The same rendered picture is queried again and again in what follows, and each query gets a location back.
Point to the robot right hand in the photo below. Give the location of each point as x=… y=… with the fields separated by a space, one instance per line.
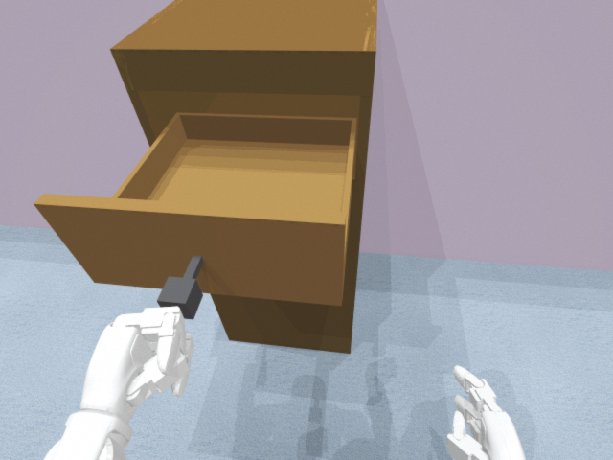
x=489 y=425

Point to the robot left forearm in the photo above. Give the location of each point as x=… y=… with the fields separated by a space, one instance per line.
x=92 y=435

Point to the handle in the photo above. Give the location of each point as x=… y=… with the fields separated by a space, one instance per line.
x=185 y=292

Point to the cabinet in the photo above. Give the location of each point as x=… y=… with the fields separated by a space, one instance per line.
x=313 y=58

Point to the robot left hand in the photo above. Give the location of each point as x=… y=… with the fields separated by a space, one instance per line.
x=154 y=341

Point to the drawer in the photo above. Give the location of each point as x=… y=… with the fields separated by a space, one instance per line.
x=264 y=199

